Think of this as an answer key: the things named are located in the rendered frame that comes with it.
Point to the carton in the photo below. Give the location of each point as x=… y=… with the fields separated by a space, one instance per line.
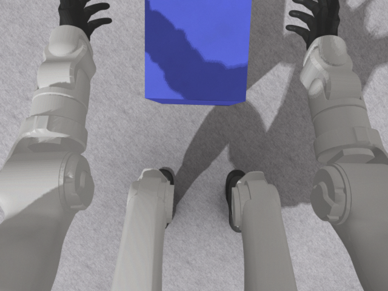
x=196 y=51

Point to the robot right hand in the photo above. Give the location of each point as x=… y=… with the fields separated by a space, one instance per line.
x=325 y=21

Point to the left robot forearm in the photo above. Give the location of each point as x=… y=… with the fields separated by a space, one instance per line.
x=60 y=102

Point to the robot right upper arm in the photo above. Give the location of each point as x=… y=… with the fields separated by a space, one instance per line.
x=353 y=198

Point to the left robot thigh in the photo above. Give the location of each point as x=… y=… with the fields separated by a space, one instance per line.
x=139 y=262

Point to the right robot foot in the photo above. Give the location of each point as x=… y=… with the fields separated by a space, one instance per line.
x=232 y=178

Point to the robot left hand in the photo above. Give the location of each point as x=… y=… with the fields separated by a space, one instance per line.
x=74 y=12

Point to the robot left upper arm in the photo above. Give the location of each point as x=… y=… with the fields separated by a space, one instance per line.
x=40 y=193

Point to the right robot forearm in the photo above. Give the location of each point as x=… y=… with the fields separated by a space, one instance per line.
x=338 y=111

